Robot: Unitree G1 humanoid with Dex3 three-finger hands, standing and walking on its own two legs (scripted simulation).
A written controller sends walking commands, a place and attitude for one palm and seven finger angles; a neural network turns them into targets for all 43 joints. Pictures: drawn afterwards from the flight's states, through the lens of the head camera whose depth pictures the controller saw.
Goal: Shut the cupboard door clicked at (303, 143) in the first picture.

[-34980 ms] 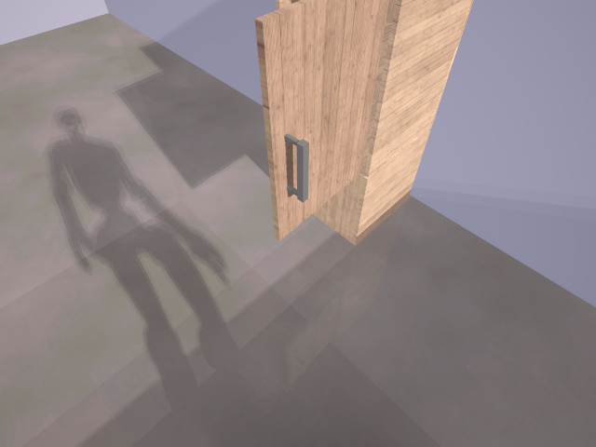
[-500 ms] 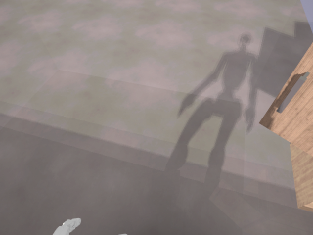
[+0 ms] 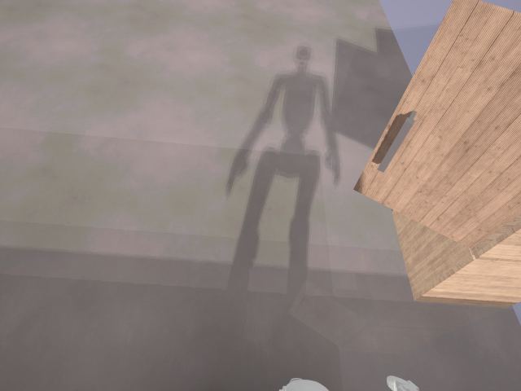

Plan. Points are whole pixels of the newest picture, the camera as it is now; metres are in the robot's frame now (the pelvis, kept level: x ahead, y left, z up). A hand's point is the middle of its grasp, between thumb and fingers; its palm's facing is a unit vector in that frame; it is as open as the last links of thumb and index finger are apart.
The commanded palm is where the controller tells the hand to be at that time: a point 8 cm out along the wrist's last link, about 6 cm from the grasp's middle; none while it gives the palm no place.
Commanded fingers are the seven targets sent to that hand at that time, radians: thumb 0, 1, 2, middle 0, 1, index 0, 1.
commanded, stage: turn to face it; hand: left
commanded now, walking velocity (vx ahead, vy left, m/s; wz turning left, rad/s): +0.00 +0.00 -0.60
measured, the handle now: (396, 142) +0.72 -0.30 -0.08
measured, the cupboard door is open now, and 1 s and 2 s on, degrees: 60 60 60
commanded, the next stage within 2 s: take the last steps up to it in 0.74 s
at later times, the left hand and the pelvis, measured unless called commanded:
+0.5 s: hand (188, 379) +0.15 +0.12 -0.15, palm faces -0.26 -0.93 -0.26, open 7.4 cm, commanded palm none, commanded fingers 0.00 0.90 0.90 -0.20 -0.30 -0.20 -0.30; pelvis +0.01 -0.05 +0.01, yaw -16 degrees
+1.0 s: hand (197, 359) +0.18 +0.12 -0.16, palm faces -0.42 -0.88 -0.22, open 7.4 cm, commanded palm none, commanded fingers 0.00 0.90 0.90 -0.20 -0.30 -0.20 -0.30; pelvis +0.04 -0.04 +0.00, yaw -26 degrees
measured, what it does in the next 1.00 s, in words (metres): steps on the spot, turning right: right foot, then left foot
